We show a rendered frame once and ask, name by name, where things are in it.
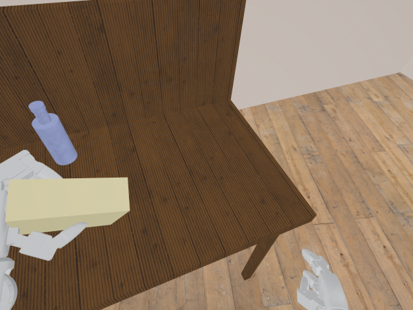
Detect left robot forearm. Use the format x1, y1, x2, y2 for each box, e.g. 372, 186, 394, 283
0, 257, 17, 310

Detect robot left hand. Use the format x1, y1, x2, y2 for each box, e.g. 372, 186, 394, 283
0, 150, 88, 261

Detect table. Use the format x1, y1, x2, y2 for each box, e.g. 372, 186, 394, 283
0, 0, 317, 310

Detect sponge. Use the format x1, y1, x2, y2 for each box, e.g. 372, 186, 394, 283
5, 178, 130, 235

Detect robot right hand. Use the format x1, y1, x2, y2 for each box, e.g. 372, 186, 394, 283
297, 249, 348, 310

